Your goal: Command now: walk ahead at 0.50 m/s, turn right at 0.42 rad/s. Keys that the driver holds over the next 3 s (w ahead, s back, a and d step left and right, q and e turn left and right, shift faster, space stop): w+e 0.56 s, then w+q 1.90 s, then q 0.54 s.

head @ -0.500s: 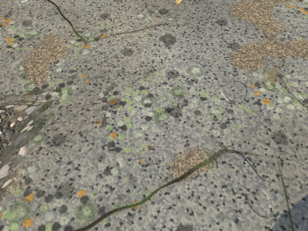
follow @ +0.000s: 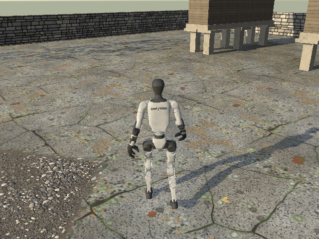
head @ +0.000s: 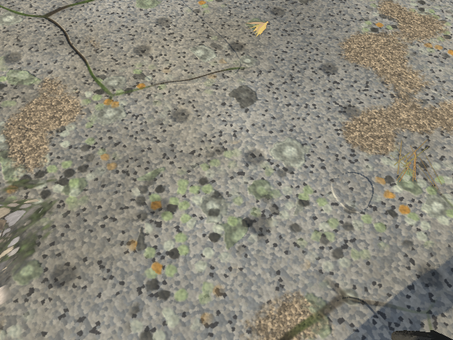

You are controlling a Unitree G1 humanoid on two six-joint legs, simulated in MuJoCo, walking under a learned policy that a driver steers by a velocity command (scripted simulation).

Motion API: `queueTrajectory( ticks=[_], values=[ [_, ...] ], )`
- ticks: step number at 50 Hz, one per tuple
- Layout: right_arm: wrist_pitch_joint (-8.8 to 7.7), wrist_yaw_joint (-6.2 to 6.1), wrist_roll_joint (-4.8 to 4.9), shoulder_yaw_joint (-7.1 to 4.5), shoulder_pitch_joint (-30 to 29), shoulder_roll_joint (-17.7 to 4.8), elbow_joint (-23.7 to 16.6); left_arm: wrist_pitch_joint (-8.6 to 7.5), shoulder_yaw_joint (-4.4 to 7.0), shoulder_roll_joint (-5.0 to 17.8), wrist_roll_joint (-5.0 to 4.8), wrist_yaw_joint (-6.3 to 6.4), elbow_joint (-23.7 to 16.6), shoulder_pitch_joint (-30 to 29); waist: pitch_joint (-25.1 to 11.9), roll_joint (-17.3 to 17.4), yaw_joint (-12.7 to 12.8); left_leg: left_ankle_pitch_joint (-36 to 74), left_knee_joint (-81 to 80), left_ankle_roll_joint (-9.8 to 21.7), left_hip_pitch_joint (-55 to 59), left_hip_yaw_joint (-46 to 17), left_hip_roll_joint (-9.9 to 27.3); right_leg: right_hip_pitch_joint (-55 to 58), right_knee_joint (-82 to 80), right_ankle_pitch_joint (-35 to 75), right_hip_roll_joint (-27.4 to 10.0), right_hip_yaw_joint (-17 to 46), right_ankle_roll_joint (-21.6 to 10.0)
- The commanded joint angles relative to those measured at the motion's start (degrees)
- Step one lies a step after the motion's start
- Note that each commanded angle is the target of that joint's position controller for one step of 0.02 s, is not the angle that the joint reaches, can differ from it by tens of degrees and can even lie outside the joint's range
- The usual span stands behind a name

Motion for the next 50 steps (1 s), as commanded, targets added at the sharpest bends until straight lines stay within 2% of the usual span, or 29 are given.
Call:
queueTrajectory(
  ticks=[1,2,4,5,7,9,13,16,18,20,21,22,23,24,25,26,27,28,29,30,32,35,38,40,45,47,48,49,50],
  values=[
    [0.13,-0.69,-0.02,-2.35,13.0,-7.9,0.9,-1.72,1.62,7.4,-1.15,0.34,-6.3,-3.3,-8.8,7.8,-7.6,-10.2,-15.7,9.2,32.7,-25.9,19.3,-31.1,19.7,4.1,-5.0,2.3,-0.9],
    [0.05,-0.58,-0.19,-1.93,10.2,-6.1,1.1,-1.38,1.90,6.8,-0.42,0.48,-6.5,-4.6,-5.3,6.8,-6.3,-5.7,-17.6,8.6,26.6,-20.6,17.2,-29.3,17.1,7.6,-6.6,2.1,-0.7],
    [-0.40,-0.61,-0.75,-1.79,7.7,-5.0,1.5,0.02,2.11,4.6,-0.43,0.18,-6.6,-3.2,-3.2,8.6,-3.7,-0.8,-20.9,8.1,19.8,-13.4,15.1,-24.1,14.5,11.2,-8.6,2.1,-0.4],
    [-0.63,-0.69,-0.64,-1.97,7.4,-5.3,1.9,0.68,2.00,3.5,-0.49,0.06,-7.0,-3.4,-2.3,7.9,-3.2,1.6,-22.1,8.5,18.3,-10.8,15.0,-24.0,13.7,11.9,-9.0,1.7,-0.2],
    [-0.95,-1.04,-0.64,-2.54,7.7,-6.8,2.7,1.62,1.96,2.6,-0.18,0.03,-8.4,-5.3,-0.8,6.0,-2.8,5.4,-23.7,9.2,17.4,-6.8,15.4,-26.1,10.9,15.1,-9.4,1.8,0.4],
    [-0.80,-1.49,-0.75,-2.95,8.6,-7.8,3.5,1.82,1.93,2.5,0.11,-0.22,-9.6,-7.5,0.1,4.9,-3.2,7.7,-24.4,9.4,18.4,-3.1,15.2,-28.2,5.8,19.9,-9.4,1.8,1.0],
    [-0.02,-2.12,-0.44,-3.40,9.8,-9.6,4.1,1.25,1.25,1.5,0.28,-1.77,-11.9,-14.4,1.8,3.8,-5.4,9.9,-24.8,8.2,20.2,4.1,14.0,-26.5,-6.8,29.1,-8.5,-2.0,0.6],
    [0.93,-2.30,0.27,-3.87,12.6,-11.0,5.0,1.28,0.86,1.3,0.33,-2.80,-14.3,-19.8,3.5,3.1,-7.3,10.7,-23.9,7.7,24.8,6.6,15.4,-27.2,-12.4,28.7,-7.7,-4.5,-0.3],
    [1.77,-2.26,0.91,-4.22,13.7,-11.8,5.5,1.44,0.95,1.9,0.28,-3.38,-15.9,-21.7,4.1,3.5,-7.3,13.8,-21.7,6.8,28.8,7.8,16.6,-27.5,-14.7,25.4,-7.0,-5.7,-1.5],
    [2.58,-2.34,1.45,-4.66,13.0,-13.2,5.4,1.67,1.61,3.3,0.38,-3.77,-16.7,-20.8,2.5,4.8,-5.5,27.6,-16.2,5.7,31.2,9.6,17.0,-23.5,-15.8,20.0,-4.4,-8.3,-3.5],
    [2.98,-2.45,1.77,-4.93,12.4,-14.0,5.1,1.87,2.31,4.6,0.42,-3.76,-16.5,-18.1,0.2,5.9,-3.6,37.4,-11.0,5.0,31.7,10.4,16.8,-18.9,-15.7,17.1,-2.2,-10.1,-4.7],
    [3.51,-2.51,2.06,-5.02,11.4,-14.4,4.8,2.00,3.55,6.5,0.25,-3.63,-15.0,-11.6,-3.4,5.7,0.4,44.0,-1.5,4.1,30.4,11.8,15.5,-10.3,-17.6,16.9,0.6,-11.8,-6.4],
    [3.66,-2.61,1.89,-4.49,11.3,-13.2,4.5,2.23,5.65,10.0,0.07,-2.88,-12.1,-1.5,-8.6,3.8,5.3,40.4,12.1,1.9,23.3,13.0,13.0,5.0,-20.7,19.9,2.9,-11.0,-8.6],
    [3.15,-2.54,-0.42,-2.89,13.0,-8.2,2.5,2.72,7.48,16.4,-0.18,-1.56,-10.7,4.3,-12.5,-7.7,5.0,9.6,32.6,-1.4,3.8,13.3,8.1,21.9,-22.9,18.3,-8.7,9.1,-13.8],
    [0.96,-1.90,-0.51,-1.22,14.4,-4.1,-0.2,1.64,6.95,18.6,-0.02,-1.95,-13.1,0.8,-20.2,-14.5,0.1,-26.4,47.3,-3.4,-13.9,0.8,-2.9,33.2,-33.7,6.9,-19.3,41.2,-23.6],
    [-0.95,-1.13,1.81,-2.28,7.7,-9.1,-1.2,0.64,5.22,13.1,0.35,-2.61,-13.5,0.8,-18.3,-6.4,3.7,-23.7,49.7,-1.9,-20.3,-6.7,-0.1,32.1,-37.8,6.6,-19.5,39.5,-20.8],
    [-1.96,-0.84,2.91,-2.27,5.3,-9.4,-2.1,-0.14,4.50,10.8,0.65,-2.68,-13.3,-0.9,-11.7,-4.8,2.7,-18.8,46.8,-0.3,-22.1,-6.0,2.3,25.9,-37.3,10.3,-17.6,31.2,-18.6],
    [-2.31,-1.30,1.81,-2.25,5.7,-8.9,-1.3,-0.50,4.01,9.2,0.56,-2.63,-13.7,-4.8,-7.6,0.1,-0.2,-14.4,41.4,0.0,-18.8,-6.3,4.8,17.3,-37.1,16.1,-14.9,24.5,-16.5],
    [-1.77,-1.51,0.84,-2.73,7.6,-9.5,0.2,-0.62,3.02,6.2,0.97,-2.31,-14.3,-8.6,-6.0,-0.3,-2.5,-11.2,36.6,-0.2,-14.4,-6.2,7.2,11.1,-37.6,22.1,-13.3,18.4,-14.8],
    [-0.82,-1.21,0.79,-2.81,9.5,-9.4,1.2,-0.70,2.43,4.9,1.72,-2.02,-15.0,-10.4,-5.5,-1.8,-3.9,-9.1,34.7,-0.5,-10.6,-6.1,8.3,7.0,-39.0,25.9,-12.3,15.6,-14.2],
    [0.72,-1.07,0.44,-2.61,10.7,-7.9,2.3,-1.33,2.43,5.6,1.80,-1.66,-14.2,-9.9,-5.1,-1.6,-4.4,-6.2,31.8,-1.8,-8.5,-4.8,8.4,3.6,-41.0,33.3,-11.7,11.1,-14.5],
    [1.73,-1.25,0.39,-2.02,6.2,-6.5,1.1,-1.95,2.61,7.0,1.86,-0.89,-12.2,-7.2,-2.1,-1.3,-3.0,2.5,23.8,-3.1,-12.8,-4.4,8.6,3.4,-43.6,36.1,-11.0,5.4,-13.3],
    [1.45,-0.66,0.88,-1.61,2.9,-5.8,0.5,-2.12,2.28,6.9,2.09,-0.45,-10.9,-6.4,-0.3,-1.9,-1.3,13.7,13.6,-2.6,-12.5,-3.8,7.4,4.4,-45.2,32.2,-9.3,-0.1,-10.5],
    [1.24,-0.18,1.24,-1.21,0.0,-5.2,-0.3,-2.36,2.33,7.5,2.17,-0.37,-9.7,-5.6,1.2,-2.1,0.1,17.9,8.3,-1.9,-11.7,-3.0,6.0,5.2,-46.6,29.8,-9.9,-2.1,-9.6],
    [0.90,1.57,1.53,-0.64,-4.5,-4.8,-3.0,-1.47,2.59,7.6,1.79,-0.14,-6.6,-3.0,3.9,-1.1,1.9,14.2,1.3,0.6,-16.2,-2.8,3.6,16.4,-44.1,35.5,-13.7,-5.8,-8.8],
    [0.77,2.47,1.38,-0.68,-4.2,-5.1,-4.0,-0.62,2.81,8.2,1.55,0.30,-6.3,-3.5,3.0,-1.8,0.9,8.7,0.4,2.2,-15.4,-1.1,2.1,20.1,-40.0,46.1,-14.9,-7.0,-7.8],
    [0.88,2.68,1.27,-1.02,-2.6,-5.8,-4.1,-0.24,3.00,9.0,1.53,0.63,-6.5,-4.4,1.3,-3.0,-0.3,5.6,0.5,3.2,-12.4,0.7,0.5,21.0,-36.5,56.7,-14.8,-7.9,-7.1],
    [1.16,2.65,1.15,-1.69,0.3,-7.2,-3.9,0.21,3.22,9.9,1.50,1.05,-6.8,-5.0,-1.4,-4.4,-2.0,2.3,1.4,4.3,-7.9,2.6,-1.6,21.8,-31.4,67.8,-14.6,-8.8,-6.3],
    [1.44,2.46,1.09,-2.81,6.3,-9.3,-2.8,0.77,3.23,10.5,1.54,1.43,-7.2,-5.8,-5.2,-4.7,-5.3,0.8,1.2,5.6,-0.1,4.0,-3.9,20.7,-22.7,75.0,-13.6,-10.1,-5.1]
  ],
)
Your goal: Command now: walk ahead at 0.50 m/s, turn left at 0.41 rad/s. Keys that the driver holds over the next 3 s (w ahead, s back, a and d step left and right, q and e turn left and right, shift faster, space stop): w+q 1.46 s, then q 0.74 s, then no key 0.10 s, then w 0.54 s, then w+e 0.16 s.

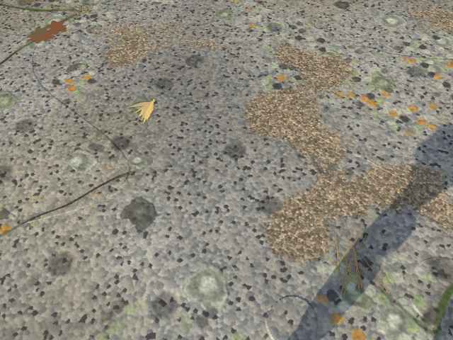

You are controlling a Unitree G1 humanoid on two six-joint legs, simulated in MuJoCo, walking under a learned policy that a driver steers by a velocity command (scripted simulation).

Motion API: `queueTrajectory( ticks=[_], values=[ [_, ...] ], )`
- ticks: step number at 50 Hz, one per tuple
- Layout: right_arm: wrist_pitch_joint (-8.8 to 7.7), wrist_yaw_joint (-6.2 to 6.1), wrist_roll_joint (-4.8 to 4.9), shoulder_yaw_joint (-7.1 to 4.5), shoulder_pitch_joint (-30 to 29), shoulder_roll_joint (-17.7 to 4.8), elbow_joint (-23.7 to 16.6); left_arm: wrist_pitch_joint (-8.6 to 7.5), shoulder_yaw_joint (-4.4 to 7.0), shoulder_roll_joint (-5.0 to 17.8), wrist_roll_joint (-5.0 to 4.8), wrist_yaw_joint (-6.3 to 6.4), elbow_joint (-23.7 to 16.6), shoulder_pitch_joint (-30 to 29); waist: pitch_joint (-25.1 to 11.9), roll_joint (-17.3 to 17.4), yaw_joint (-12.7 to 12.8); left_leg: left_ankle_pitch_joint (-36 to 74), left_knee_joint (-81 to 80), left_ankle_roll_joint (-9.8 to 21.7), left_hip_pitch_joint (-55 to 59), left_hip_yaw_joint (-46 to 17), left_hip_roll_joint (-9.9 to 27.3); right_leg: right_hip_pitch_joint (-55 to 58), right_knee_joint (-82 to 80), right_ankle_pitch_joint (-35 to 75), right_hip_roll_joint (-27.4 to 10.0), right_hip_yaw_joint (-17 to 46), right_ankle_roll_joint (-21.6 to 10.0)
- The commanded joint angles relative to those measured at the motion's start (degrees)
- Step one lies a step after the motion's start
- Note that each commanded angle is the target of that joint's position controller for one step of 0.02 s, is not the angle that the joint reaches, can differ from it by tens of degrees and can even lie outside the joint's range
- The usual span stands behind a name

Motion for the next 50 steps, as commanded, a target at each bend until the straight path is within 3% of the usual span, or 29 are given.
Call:
queueTrajectory(
  ticks=[1,2,3,4,5,6,7,8,11,15,19,22,23,24,25,26,27,28,29,30,32,34,37,42,46,48,49,50],
  values=[
    [-0.32,-0.55,-0.06,-4.51,11.7,-11.7,-1.9,0.69,2.16,10.4,-0.20,1.40,-3.5,-2.2,-9.0,-5.5,-9.4,-2.2,-1.7,4.8,20.6,1.3,-4.4,-5.9,28.2,67.2,-13.6,-1.3,-2.5],
    [0.12,-1.60,-0.45,-6.26,19.5,-17.6,-1.4,-0.31,0.75,6.5,0.82,1.11,-5.7,1.9,-17.1,5.1,-9.6,-3.4,-1.2,13.0,43.3,-21.2,9.3,-27.1,50.2,42.5,-7.7,-1.8,1.1],
    [-0.05,-1.51,0.56,-5.43,18.5,-15.9,-1.9,-2.30,-0.92,2.4,1.18,-0.10,-5.9,3.1,-23.0,12.0,-7.2,-10.4,-10.6,20.9,55.6,-48.5,18.3,-44.6,65.2,-7.2,3.4,7.3,3.3],
    [0.02,-1.65,0.32,-4.37,18.0,-12.5,-2.0,-4.36,0.03,7.0,-1.15,-1.32,-7.0,-1.6,-19.8,7.3,-9.7,-16.4,-13.5,17.8,54.6,-44.7,16.8,-51.4,67.8,-5.8,-0.8,14.2,1.4],
    [0.01,-1.89,0.09,-3.90,15.5,-10.5,-2.8,-5.41,-0.07,7.6,-2.47,-1.75,-8.5,-5.9,-12.8,3.4,-9.3,-16.1,-14.1,15.3,47.2,-36.7,14.9,-52.9,64.5,-1.4,-3.7,13.2,0.2],
    [-0.03,-1.90,-0.08,-3.49,11.8,-9.5,-3.5,-5.83,-0.04,7.2,-1.53,-1.54,-9.0,-7.8,-6.5,-2.0,-6.7,-11.0,-15.5,13.8,37.1,-31.1,12.6,-51.3,58.0,1.8,-5.9,12.1,0.2],
    [-0.13,-2.11,-0.46,-2.86,9.2,-7.7,-4.4,-5.44,0.58,7.9,-0.10,-1.09,-8.9,-8.0,-4.1,-2.3,-4.7,-5.7,-16.8,12.8,30.4,-27.2,10.8,-47.5,52.9,4.0,-7.6,11.8,0.7],
    [-0.03,-2.34,-0.95,-2.67,7.8,-7.7,-5.4,-4.77,0.74,7.7,0.41,-1.00,-9.0,-7.0,-3.0,-0.7,-3.1,-2.2,-18.1,13.1,25.8,-26.0,9.6,-44.4,51.0,4.9,-8.1,11.7,1.4],
    [-0.07,-3.16,-0.66,-3.24,7.6,-9.6,-6.2,-3.17,0.40,5.7,0.90,-0.50,-9.6,-5.9,-1.9,0.7,-1.7,5.7,-19.8,13.3,18.7,-20.7,7.6,-42.0,42.4,8.3,-8.2,9.8,4.3],
    [0.54,-4.26,0.20,-3.89,10.4,-11.1,-5.8,-3.21,-0.59,3.3,0.82,-0.53,-12.0,-14.2,-1.2,2.1,-4.9,3.5,-18.5,9.3,14.9,-15.4,2.8,-37.5,24.1,25.1,-5.1,8.5,6.1],
    [1.64,-4.66,0.63,-3.89,14.5,-10.7,-4.7,-3.98,-0.32,4.4,-0.38,-1.45,-13.9,-19.5,-1.5,3.5,-7.2,-2.4,-14.7,7.7,18.9,-20.3,4.2,-34.9,15.2,28.9,-2.6,9.7,5.7],
    [2.15,-4.95,0.32,-4.00,14.4,-10.4,-5.1,-4.82,0.68,6.7,-0.65,-2.01,-13.8,-17.8,-1.9,5.2,-5.3,-3.3,-9.2,6.4,24.0,-26.0,6.4,-32.5,12.4,22.4,-2.6,11.1,3.5],
    [2.27,-4.92,0.23,-3.90,13.5,-10.0,-5.5,-5.13,1.13,7.3,-0.66,-1.95,-13.0,-14.6,-2.6,5.8,-3.2,-2.1,-6.6,5.5,23.8,-26.6,5.9,-28.3,10.6,21.6,-2.5,10.4,2.2],
    [2.15,-4.76,-0.03,-3.29,13.0,-8.2,-6.1,-5.43,1.96,8.9,-0.12,-1.61,-11.9,-9.2,-6.0,5.2,-0.4,0.1,-0.5,3.8,22.1,-24.9,3.4,-19.5,9.6,21.5,-4.1,10.8,0.2],
    [1.85,-4.47,-0.81,-2.01,13.1,-4.9,-7.2,-5.54,2.80,12.0,0.90,-1.07,-11.3,-0.9,-13.7,-0.4,3.1,-6.2,14.6,1.6,15.6,-20.1,-0.2,-5.2,10.9,18.1,-13.5,19.4,-3.6],
    [1.25,-4.38,0.72,-0.90,21.4,-1.6,-9.0,-4.65,3.97,16.5,1.36,-1.23,-9.0,4.2,-20.7,-20.0,-0.3,-31.3,33.1,-2.0,-4.6,-12.3,-7.9,12.9,6.5,6.9,-26.3,45.6,-13.3],
    [1.19,-4.54,1.26,-1.77,21.0,-7.6,-7.6,-4.30,2.97,11.4,-0.05,-1.50,-9.6,3.7,-17.7,-16.0,1.0,-31.5,41.2,-2.8,-12.2,-13.2,-2.9,11.6,3.8,-5.5,-27.3,51.5,-12.9],
    [1.49,-4.51,0.91,-2.75,14.7,-10.9,-8.2,-3.92,1.98,7.8,-0.13,-1.22,-10.3,1.4,-10.3,-10.0,2.8,-26.0,43.4,-3.2,-14.1,-12.4,-1.0,5.1,3.0,-4.8,-24.5,42.2,-10.2],
    [1.77,-4.59,0.28,-2.85,11.4,-10.5,-9.0,-3.50,1.48,7.0,0.42,-1.13,-10.5,-1.4,-6.1,-6.0,2.1,-21.8,42.7,-3.6,-12.7,-10.6,0.9,-1.7,2.3,2.7,-22.0,34.6,-8.6],
    [1.76,-4.38,-0.24,-3.01,9.4,-9.8,-9.8,-3.23,1.07,5.9,0.59,-1.08,-10.1,-3.2,-2.8,-5.6,1.2,-19.1,40.2,-3.8,-11.8,-10.4,2.3,-6.9,1.0,9.2,-19.8,29.2,-8.2],
    [2.30,-3.71,0.57,-2.97,10.1,-7.6,-10.3,-3.41,0.70,4.8,0.76,-0.98,-9.4,-4.4,-1.1,-8.3,-0.8,-16.8,37.1,-3.9,-7.9,-9.4,4.4,-12.4,-1.9,14.7,-17.2,21.8,-7.6],
    [2.96,-3.47,0.60,-2.58,9.4,-5.7,-11.1,-3.79,1.04,5.5,0.19,-1.08,-8.5,-4.4,-0.3,-7.9,-1.4,-15.7,34.1,-4.4,-8.3,-8.3,5.1,-14.0,-4.1,18.5,-17.4,17.4,-8.6],
    [3.20,-3.22,0.06,-2.17,6.5,-4.7,-12.4,-3.82,1.84,7.7,0.30,-0.98,-7.1,-4.1,0.1,-6.0,-1.2,-10.0,27.5,-5.4,-10.4,-7.9,5.9,-12.8,-5.6,24.8,-18.3,12.1,-9.6],
    [2.33,-1.58,0.16,-1.47,-1.2,-3.5,-14.0,-2.86,2.20,9.6,-0.18,-0.56,-5.2,-2.8,1.8,-5.0,1.4,2.6,12.0,-4.3,-6.5,-3.6,4.6,-10.9,-5.5,28.5,-16.5,2.1,-7.0],
    [2.40,-0.43,0.34,-1.79,-5.2,-4.4,-16.2,-1.70,2.88,11.7,-1.36,-0.57,-3.5,-0.8,3.3,-5.4,1.6,-1.9,5.8,-1.6,-4.7,-0.6,2.9,-5.2,-2.6,35.9,-18.6,-1.3,-5.4],
    [2.75,-0.34,-0.06,-2.92,-2.3,-6.5,-16.3,-1.00,3.46,13.5,-1.93,-0.23,-3.5,-1.1,0.4,-7.2,-1.2,-8.0,4.8,0.9,1.8,2.6,-0.7,-3.0,5.2,55.0,-18.7,-3.6,-4.3],
    [2.97,-0.51,-0.07,-4.07,3.5,-8.4,-15.0,-0.53,3.62,14.1,-2.17,-0.02,-3.6,-1.6,-2.9,-7.3,-4.8,-8.9,3.3,2.6,9.5,4.0,-3.2,-3.7,13.6,62.4,-17.9,-4.9,-3.5],
    [3.28,-1.20,0.13,-5.91,13.3,-11.4,-12.4,-0.38,3.14,13.0,-2.16,0.21,-3.8,-1.8,-7.8,-5.7,-9.9,-5.1,0.1,4.8,24.1,3.6,-5.2,-9.8,26.1,60.6,-15.9,-6.5,-1.6]
  ],
)
Over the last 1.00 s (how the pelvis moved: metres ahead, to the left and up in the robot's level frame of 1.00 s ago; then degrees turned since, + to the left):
0.53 -0.13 0.00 -14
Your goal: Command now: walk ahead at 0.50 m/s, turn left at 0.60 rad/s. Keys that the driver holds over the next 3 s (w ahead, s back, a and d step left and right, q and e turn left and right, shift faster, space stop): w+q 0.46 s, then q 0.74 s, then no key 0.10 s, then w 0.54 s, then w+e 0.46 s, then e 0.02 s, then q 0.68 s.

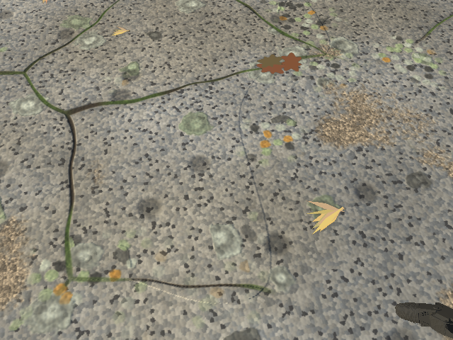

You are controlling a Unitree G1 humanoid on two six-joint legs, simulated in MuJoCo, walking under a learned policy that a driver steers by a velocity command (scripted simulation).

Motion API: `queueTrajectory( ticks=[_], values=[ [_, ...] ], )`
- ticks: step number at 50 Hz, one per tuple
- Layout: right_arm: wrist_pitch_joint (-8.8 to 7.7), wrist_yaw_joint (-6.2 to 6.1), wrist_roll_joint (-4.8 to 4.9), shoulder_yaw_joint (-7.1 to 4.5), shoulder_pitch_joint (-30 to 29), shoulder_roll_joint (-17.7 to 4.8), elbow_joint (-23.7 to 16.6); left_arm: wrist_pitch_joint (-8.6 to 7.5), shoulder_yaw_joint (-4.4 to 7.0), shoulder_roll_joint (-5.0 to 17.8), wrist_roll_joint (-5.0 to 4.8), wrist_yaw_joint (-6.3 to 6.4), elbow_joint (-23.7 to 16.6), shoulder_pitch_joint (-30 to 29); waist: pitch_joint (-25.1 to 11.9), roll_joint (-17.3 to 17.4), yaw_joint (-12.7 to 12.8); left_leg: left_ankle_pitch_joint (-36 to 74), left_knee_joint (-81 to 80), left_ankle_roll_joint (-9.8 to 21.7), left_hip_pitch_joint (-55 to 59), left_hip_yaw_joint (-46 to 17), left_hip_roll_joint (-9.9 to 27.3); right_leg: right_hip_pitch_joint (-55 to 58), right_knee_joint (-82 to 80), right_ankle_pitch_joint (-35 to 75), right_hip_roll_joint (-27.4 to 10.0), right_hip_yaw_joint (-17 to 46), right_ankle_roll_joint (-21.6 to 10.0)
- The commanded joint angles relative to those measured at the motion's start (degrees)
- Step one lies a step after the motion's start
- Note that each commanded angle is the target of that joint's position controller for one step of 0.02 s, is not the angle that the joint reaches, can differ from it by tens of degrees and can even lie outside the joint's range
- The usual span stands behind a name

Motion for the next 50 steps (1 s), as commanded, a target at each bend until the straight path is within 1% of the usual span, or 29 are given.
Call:
queueTrajectory(
  ticks=[1,2,3,4,5,6,8,10,13,16,18,21,23,24,25,26,27,28,29,30,32,35,37,40,45,47,48,49,50],
  values=[
    [0.60,-2.04,0.44,-6.47,22.5,-15.2,1.7,-0.41,0.73,6.6,1.90,0.58,-5.0,-1.5,-14.3,4.2,-13.3,2.0,-2.8,7.6,40.1,-12.1,4.2,-23.3,37.7,32.2,-6.4,1.5,-4.1],
    [-0.38,-1.77,0.37,-6.28,19.2,-19.7,0.0,-2.12,-1.38,1.0,2.74,-0.20,-8.5,2.3,-21.5,14.7,-6.6,-12.6,-11.7,18.6,53.4,-46.6,16.6,-44.7,54.5,-9.8,5.3,11.4,-1.7],
    [-1.21,-1.33,0.24,-4.93,20.6,-14.2,-0.5,-3.81,-0.25,7.0,0.40,-0.94,-9.1,-5.2,-22.1,6.5,-11.7,-17.6,-17.1,16.8,53.0,-48.2,16.9,-50.8,58.2,-6.9,3.1,19.8,-2.5],
    [-1.95,-1.27,-0.06,-4.10,18.6,-11.9,0.2,-4.69,-0.05,8.0,-0.93,-1.24,-10.6,-8.8,-13.6,5.3,-11.0,-13.7,-17.8,14.5,46.4,-40.1,15.3,-53.9,55.7,-1.1,1.0,18.9,-3.6],
    [-2.27,-1.35,0.01,-3.58,15.3,-10.6,0.0,-5.07,-0.32,7.2,0.14,-0.82,-10.0,-9.0,-9.4,0.2,-8.4,-7.3,-17.7,12.6,37.9,-33.8,12.8,-50.8,50.9,3.6,-1.4,18.8,-3.8],
    [-2.28,-1.49,-0.37,-3.12,11.7,-9.2,-0.5,-4.96,0.00,7.4,1.60,-0.46,-9.6,-8.6,-6.9,-0.3,-6.0,-0.5,-18.2,11.5,30.6,-29.0,10.7,-46.7,46.2,6.3,-2.8,18.9,-3.2],
    [-2.45,-1.97,-1.24,-2.72,9.2,-8.4,-1.4,-3.71,0.23,7.2,2.13,-0.53,-9.4,-6.7,-5.9,1.9,-3.4,7.4,-20.4,12.2,23.1,-26.0,9.2,-41.5,42.8,8.5,-3.6,19.0,-2.0],
    [-2.70,-2.64,-0.80,-2.75,9.9,-8.7,-0.4,-2.74,-0.13,5.6,2.60,-0.47,-9.4,-7.4,-4.9,1.1,-3.2,12.1,-21.1,12.1,19.1,-21.8,7.7,-40.4,37.9,10.8,-3.1,17.7,-0.3],
    [-2.49,-3.70,-0.37,-3.12,12.5,-10.0,1.3,-2.46,-1.05,3.3,2.76,-0.55,-11.2,-14.1,-3.1,1.2,-5.3,11.4,-20.9,9.9,16.8,-18.1,4.8,-40.3,25.5,22.0,-1.1,17.1,1.1],
    [-1.99,-4.16,0.03,-3.27,15.0,-10.4,2.7,-2.90,-1.67,2.2,2.05,-1.30,-12.6,-20.4,-2.3,2.6,-7.9,5.2,-20.1,7.5,15.3,-17.6,3.1,-35.4,13.7,30.8,1.9,16.7,1.0],
    [-1.79,-4.22,0.32,-3.36,17.0,-10.6,3.8,-3.29,-1.44,3.1,1.41,-1.77,-13.5,-22.8,-1.8,3.2,-8.8,2.5,-18.6,7.1,16.8,-20.2,4.3,-33.8,10.2,31.7,2.9,17.5,0.5],
    [-1.27,-4.48,0.46,-3.27,17.8,-9.8,4.6,-3.87,-0.53,5.1,1.19,-2.27,-13.8,-22.4,-2.0,4.6,-7.9,1.0,-13.7,6.0,22.0,-25.5,6.2,-32.3,6.4,26.4,3.3,19.2,-1.3],
    [-0.85,-4.50,0.30,-3.21,16.6,-9.2,4.5,-4.33,0.32,6.2,1.14,-2.09,-12.8,-17.4,-3.1,6.3,-5.0,3.7,-9.3,4.6,22.7,-27.1,5.6,-25.7,4.1,22.6,3.7,18.0,-3.4],
    [-0.80,-4.42,0.08,-2.57,15.9,-7.4,3.9,-4.60,1.19,7.8,2.05,-1.61,-11.9,-12.4,-6.4,5.5,-2.3,8.2,-1.7,2.3,21.3,-24.9,2.1,-17.0,2.6,24.3,2.0,18.5,-5.4],
    [-0.84,-4.47,-0.99,-1.46,16.0,-4.4,2.3,-4.72,2.07,11.3,3.39,-1.10,-11.7,-4.9,-14.9,-0.7,0.5,0.9,14.5,-0.5,14.6,-20.1,-2.0,-2.3,5.3,31.4,-8.0,27.0,-9.0],
    [-1.02,-4.60,0.54,-0.66,25.2,-1.8,1.6,-3.70,2.82,14.4,3.88,-1.34,-9.9,-1.3,-22.8,-20.5,-3.5,-29.9,33.0,-4.9,-5.3,-13.4,-9.7,15.8,2.8,33.3,-21.4,51.2,-19.5],
    [-0.83,-4.87,0.49,-1.75,25.3,-8.2,2.9,-3.19,1.69,9.0,2.18,-1.63,-11.1,-2.1,-21.0,-14.5,-2.7,-29.6,40.5,-6.3,-10.3,-15.2,-4.9,13.8,0.9,28.4,-22.0,54.8,-18.6],
    [-0.18,-4.95,0.28,-2.78,18.9,-11.2,2.2,-2.64,0.67,5.6,2.08,-1.25,-12.1,-4.8,-14.4,-9.2,-1.2,-25.5,42.7,-7.3,-11.4,-13.9,-3.4,7.1,0.8,32.8,-19.4,44.6,-16.5],
    [0.57,-5.20,-0.13,-3.04,15.4,-11.3,1.4,-2.01,0.04,4.4,2.56,-1.11,-12.4,-8.0,-10.4,-5.1,-2.1,-22.6,41.8,-8.1,-9.6,-11.6,-1.6,-0.1,0.6,40.4,-16.9,36.4,-15.3],
    [1.11,-5.25,-0.58,-3.33,13.8,-10.9,0.6,-1.58,-0.18,3.7,2.53,-1.03,-12.0,-9.9,-7.2,-5.0,-3.3,-21.1,39.8,-8.5,-8.3,-10.6,-0.2,-6.0,0.2,46.0,-14.9,31.5,-15.1],
    [2.37,-5.03,0.20,-2.95,15.6,-7.5,0.7,-1.49,-0.20,3.8,2.84,-0.88,-10.8,-11.7,-5.1,-8.5,-5.6,-19.1,34.7,-8.7,-3.2,-8.1,1.3,-13.5,-2.9,46.9,-11.4,23.7,-14.3],
    [3.18,-4.95,-0.03,-2.17,12.9,-4.9,-0.9,-1.06,0.80,6.4,2.50,-0.27,-9.3,-12.4,-5.8,-9.2,-5.3,-14.7,26.9,-9.4,-3.5,-6.2,2.0,-13.2,-5.8,49.8,-12.9,19.6,-16.5],
    [3.26,-4.39,-0.28,-2.04,11.4,-4.9,-1.3,-0.31,1.16,7.2,1.99,0.20,-8.9,-13.3,-7.7,-7.8,-5.0,-8.8,21.4,-9.2,-1.6,-5.7,2.7,-11.8,-6.4,48.0,-13.5,16.8,-16.6],
    [3.27,-3.29,-0.32,-2.07,8.2,-5.1,-2.2,0.64,1.31,8.0,1.43,0.43,-8.3,-14.6,-7.2,-7.7,-4.3,-2.9,13.4,-8.0,3.0,-3.7,2.5,-12.8,-6.9,42.6,-12.6,11.7,-15.1],
    [4.02,-1.72,-0.29,-3.01,3.9,-6.7,-4.8,1.63,2.16,10.4,-0.26,-0.32,-6.9,-13.2,-5.0,-8.1,-3.4,-6.0,2.5,-5.0,6.1,-0.9,1.2,-9.1,-2.2,38.1,-14.5,10.3,-12.9],
    [3.97,-1.73,-0.50,-3.84,7.0,-7.6,-4.2,1.87,2.08,9.7,-1.06,-0.38,-6.5,-13.3,-6.0,-6.8,-5.6,-0.3,-7.2,-2.5,13.7,0.7,-1.2,-10.1,6.0,39.3,-12.3,7.4,-9.7],
    [3.80,-2.61,-0.77,-5.24,11.3,-11.3,-3.3,1.70,1.68,8.1,-0.38,-0.63,-5.5,-10.1,-8.8,-1.3,-6.9,13.8,-11.4,0.3,23.9,-3.5,-0.1,-15.3,16.0,35.5,-8.3,4.5,-5.9],
    [3.62,-4.02,-1.39,-6.77,14.3,-18.8,-4.0,1.41,0.19,4.4,2.99,-0.90,-8.2,-10.0,-12.0,15.0,-6.0,41.9,-8.8,8.4,38.1,-24.4,14.8,-33.6,35.0,2.7,-0.9,2.0,-0.6],
    [2.69,-3.72,-2.26,-5.74,13.2,-17.3,-5.1,1.39,-0.20,4.5,3.23,-0.95,-9.1,-10.9,-18.7,14.6,-7.1,38.8,-10.5,19.1,38.9,-35.4,22.2,-41.4,47.6,-15.0,4.0,12.7,1.1]
  ],
)
Over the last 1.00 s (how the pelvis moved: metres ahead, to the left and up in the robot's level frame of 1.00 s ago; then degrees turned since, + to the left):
0.54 0.13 0.00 36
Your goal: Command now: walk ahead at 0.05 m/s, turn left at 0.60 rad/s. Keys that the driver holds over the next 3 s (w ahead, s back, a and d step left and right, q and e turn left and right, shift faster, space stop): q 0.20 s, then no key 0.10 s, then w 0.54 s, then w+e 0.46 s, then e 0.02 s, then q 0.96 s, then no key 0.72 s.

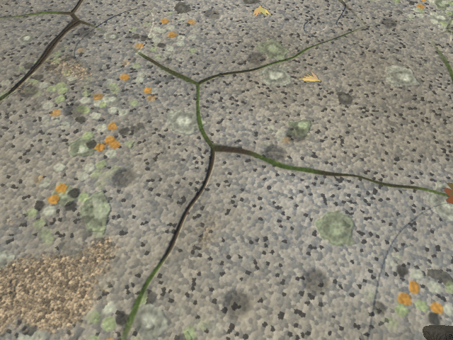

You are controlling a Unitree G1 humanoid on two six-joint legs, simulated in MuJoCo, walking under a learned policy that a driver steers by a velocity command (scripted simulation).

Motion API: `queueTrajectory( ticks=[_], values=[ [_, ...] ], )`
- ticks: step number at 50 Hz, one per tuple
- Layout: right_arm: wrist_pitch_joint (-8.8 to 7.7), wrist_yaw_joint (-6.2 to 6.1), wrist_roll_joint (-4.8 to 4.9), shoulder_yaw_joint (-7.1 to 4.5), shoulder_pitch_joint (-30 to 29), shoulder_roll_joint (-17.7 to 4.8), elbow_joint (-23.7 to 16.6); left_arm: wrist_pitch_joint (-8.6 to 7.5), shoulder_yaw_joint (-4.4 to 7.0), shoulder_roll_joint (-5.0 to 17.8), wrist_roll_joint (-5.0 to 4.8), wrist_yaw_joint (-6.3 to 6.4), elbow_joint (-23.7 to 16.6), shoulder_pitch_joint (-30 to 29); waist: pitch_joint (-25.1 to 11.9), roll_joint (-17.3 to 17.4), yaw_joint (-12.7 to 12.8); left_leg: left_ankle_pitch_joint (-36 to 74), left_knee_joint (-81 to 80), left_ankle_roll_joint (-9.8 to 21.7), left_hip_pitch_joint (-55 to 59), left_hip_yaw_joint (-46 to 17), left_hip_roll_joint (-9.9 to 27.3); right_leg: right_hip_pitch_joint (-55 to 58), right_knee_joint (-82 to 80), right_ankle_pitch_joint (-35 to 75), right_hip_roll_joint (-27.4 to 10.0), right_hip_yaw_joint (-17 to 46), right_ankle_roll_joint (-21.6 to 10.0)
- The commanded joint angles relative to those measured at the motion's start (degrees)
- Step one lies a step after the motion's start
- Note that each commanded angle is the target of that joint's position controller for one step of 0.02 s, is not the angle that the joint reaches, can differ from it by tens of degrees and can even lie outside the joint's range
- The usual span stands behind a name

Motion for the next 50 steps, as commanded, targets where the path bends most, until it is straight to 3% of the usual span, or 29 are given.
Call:
queueTrajectory(
  ticks=[1,2,3,4,7,11,15,17,18,19,20,21,22,23,24,27,31,35,38,39,40,41,42,43,44,45,47,50],
  values=[
    [-2.12,-0.45,-0.69,-3.33,8.5,-12.1,-3.1,-0.68,0.91,6.5,0.40,-0.29,-5.4,-1.5,-18.9,9.5,-5.4,38.3,-9.7,19.9,28.1,-28.1,20.6,-22.1,29.6,-12.6,3.8,11.8,1.3],
    [-2.71,-0.53,0.02,-2.80,6.2,-10.4,-2.5,-0.40,0.93,6.2,-0.24,0.01,-5.6,-2.2,-15.2,7.5,-3.7,32.6,-9.5,15.9,24.9,-23.1,16.9,-22.6,27.8,-8.2,2.7,12.3,0.6],
    [-2.68,-0.71,0.65,-2.51,4.0,-9.3,-2.4,-0.11,0.95,5.9,0.31,0.63,-5.0,-2.3,-13.1,4.8,-2.8,27.2,-10.1,13.0,21.7,-20.9,14.4,-22.5,24.0,-4.6,1.9,12.5,0.5],
    [-2.36,-1.08,0.89,-2.25,1.8,-9.0,-2.7,0.26,1.20,6.5,0.75,1.06,-5.2,-2.5,-11.8,5.7,-1.7,24.9,-10.9,11.9,17.9,-19.6,12.9,-20.1,20.9,-2.0,1.9,12.5,0.8],
    [-1.83,-1.76,-0.24,-2.37,0.3,-9.6,-3.0,0.69,0.75,4.8,0.50,1.04,-4.8,-0.7,-12.4,7.7,-0.4,24.6,-11.7,12.0,13.4,-18.7,10.7,-14.4,14.5,1.5,4.4,11.6,2.0],
    [-1.38,-2.31,0.09,-2.61,0.3,-10.0,-2.3,0.92,0.13,3.4,0.37,0.89,-5.0,-1.4,-13.0,8.5,-1.3,16.2,-11.2,11.2,11.1,-20.3,9.7,-9.7,4.7,4.6,5.5,12.2,2.2],
    [-0.94,-1.70,-0.24,-1.77,0.6,-8.6,-1.4,0.81,0.19,3.5,0.06,0.04,-5.7,-1.6,-12.0,10.2,-2.6,9.9,-9.9,10.1,9.5,-23.4,9.7,-5.2,-2.1,5.2,5.5,11.5,0.9],
    [-0.73,-1.64,0.14,-0.93,0.0,-7.2,-1.0,0.29,-0.07,2.3,0.19,-0.66,-5.2,1.2,-12.1,9.6,-0.8,-6.7,-9.9,7.9,5.7,-23.3,7.5,2.0,-11.8,10.7,6.0,9.3,-1.1],
    [-0.83,-1.65,-0.03,-0.26,1.3,-5.6,-0.2,0.09,-0.22,1.6,0.72,-0.80,-4.7,2.6,-11.3,8.4,-0.2,-16.6,-9.3,5.5,2.0,-22.1,4.9,6.8,-16.0,11.7,5.8,8.6,-2.4],
    [-1.09,-1.71,-0.50,0.67,2.7,-3.0,0.4,-0.12,0.06,3.8,1.71,-0.60,-4.6,5.3,-10.3,2.4,0.0,-24.0,-1.7,2.1,-4.0,-18.3,0.8,10.9,-20.5,4.6,-1.6,16.7,-5.2],
    [-1.74,-1.76,-0.08,0.82,2.5,-2.1,-1.0,-0.27,1.30,9.6,2.42,-0.54,-3.5,8.9,-7.4,-9.6,-0.3,-24.0,11.6,-1.1,-13.2,-6.6,-7.6,10.7,-28.3,-11.6,-11.2,32.4,-12.4],
    [-2.86,-2.12,0.78,-0.28,-1.3,-6.0,-2.3,-1.06,2.14,11.9,3.05,-0.60,-3.7,8.7,-1.9,-13.2,2.0,-22.1,21.4,-2.0,-18.5,-9.4,-4.9,5.2,-35.5,-21.9,-17.6,47.1,-18.7],
    [-3.39,-2.15,1.26,-1.41,-1.0,-8.7,-1.4,-1.74,1.57,9.6,2.20,0.08,-4.2,5.8,1.0,-10.2,0.1,-17.3,26.2,-1.7,-20.4,-11.4,-3.1,4.7,-35.3,-20.4,-16.5,44.6,-17.6],
    [-3.49,-1.97,0.59,-1.55,1.5,-8.4,0.4,-2.11,1.05,7.6,0.99,0.74,-4.3,4.2,0.9,-8.9,-1.5,-13.3,28.1,-2.3,-21.2,-10.5,-2.2,6.6,-34.5,-16.3,-13.7,39.5,-15.3],
    [-3.63,-1.72,-0.07,-1.43,2.5,-7.5,1.1,-2.28,0.73,6.4,0.09,1.11,-4.1,4.5,0.0,-8.3,-1.4,-10.3,28.4,-2.9,-22.0,-8.9,-1.0,9.0,-34.2,-12.8,-11.9,35.7,-13.8],
    [-4.94,-0.85,-0.08,-0.37,-0.1,-3.3,1.5,-2.68,0.31,5.1,0.00,1.41,-2.8,8.5,-0.8,-6.7,0.6,-2.7,25.3,-3.9,-19.8,-3.4,1.0,10.2,-35.2,-1.7,-8.1,26.4,-12.4],
    [-6.30,-0.15,0.67,1.03,-4.9,0.0,0.4,-2.66,0.80,6.6,-0.50,1.18,-1.9,11.9,-1.7,-8.0,3.3,0.1,9.4,-4.4,-11.3,-0.1,1.5,9.2,-34.7,8.1,-6.5,19.4,-12.3],
    [-6.87,0.79,1.42,0.84,-5.0,-1.7,0.5,-2.38,1.35,8.7,-1.35,0.34,-1.1,14.1,-1.1,-8.5,3.6,-1.7,0.4,-3.2,-3.2,1.2,1.0,7.0,-33.1,7.5,-9.0,19.9,-13.4],
    [-6.98,0.68,1.63,-0.24,2.9,-3.8,3.3,-1.89,0.86,7.7,-1.55,-0.01,-0.6,13.3,-2.9,-6.3,-1.6,0.7,-6.1,-0.4,11.3,2.4,-0.5,2.5,-27.1,11.8,-8.3,18.3,-11.2],
    [-6.93,0.10,1.74,-1.34,9.9,-6.0,5.1,-2.14,-0.01,5.4,-0.94,-0.16,-0.6,12.9,-6.6,-4.2,-5.2,-0.1,-7.1,1.3,21.5,0.0,1.0,-1.1,-18.0,17.2,-5.4,14.8,-9.2],
    [-6.73,-0.66,0.69,-2.35,19.1,-10.5,6.3,-2.67,-1.77,0.5,0.69,-0.41,-2.7,11.4,-14.0,7.6,-8.7,-3.1,-9.5,5.3,34.1,-16.2,14.0,-10.5,3.4,9.2,-0.4,9.1,-5.4],
    [-6.72,-0.08,0.12,-3.18,21.3,-14.8,7.0,-3.97,-1.89,-0.2,-0.73,0.02,-5.4,12.4,-16.5,21.0,-7.4,-18.4,-17.6,13.4,39.8,-39.3,22.6,-27.0,19.0,-5.6,6.2,9.2,-3.5],
    [-7.33,0.43,0.38,-1.64,18.7,-9.7,6.8,-4.77,-0.33,5.9,-1.74,0.09,-4.9,10.1,-10.9,12.8,-7.7,-23.0,-19.5,13.2,35.6,-38.3,21.6,-32.1,26.0,-4.1,2.6,13.4,-4.1],
    [-7.70,0.42,0.22,-0.62,16.0,-6.7,6.6,-5.05,0.02,6.6,-2.41,-0.33,-5.0,8.4,-6.6,10.9,-6.4,-20.8,-19.6,11.5,31.9,-31.0,19.5,-33.6,26.7,1.4,0.7,13.7,-5.2],
    [-7.95,0.47,-0.01,-0.06,13.2,-5.2,6.3,-4.91,-0.20,5.3,-2.06,-0.46,-4.3,8.2,-4.7,7.5,-5.1,-15.0,-20.8,10.4,28.1,-25.3,17.0,-32.1,25.3,6.1,-1.0,13.4,-5.1],
    [-8.06,0.51,-0.15,0.28,11.0,-3.9,6.4,-4.57,-0.08,4.8,-1.35,-0.61,-4.2,7.4,-2.9,6.9,-4.1,-8.6,-21.9,9.7,25.0,-20.7,15.4,-31.0,22.8,9.2,-2.0,13.6,-4.7],
    [-8.59,0.20,-0.64,0.33,9.4,-3.5,6.8,-3.59,-0.35,2.7,-1.44,-1.08,-3.7,8.2,-2.1,7.6,-2.6,0.6,-24.1,8.7,20.3,-13.6,13.7,-27.3,21.2,13.6,-2.3,14.0,-3.7],
    [-9.39,-0.18,-0.95,-0.01,10.0,-3.9,8.3,-2.52,-0.44,1.4,-1.37,-0.94,-4.6,6.2,-1.2,5.0,-2.4,11.4,-24.9,8.4,19.5,-6.0,13.0,-28.9,16.3,19.1,-0.5,15.6,-2.0]
  ],
)
Over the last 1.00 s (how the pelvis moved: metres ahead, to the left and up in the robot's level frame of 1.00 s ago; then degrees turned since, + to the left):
0.42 0.06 0.01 36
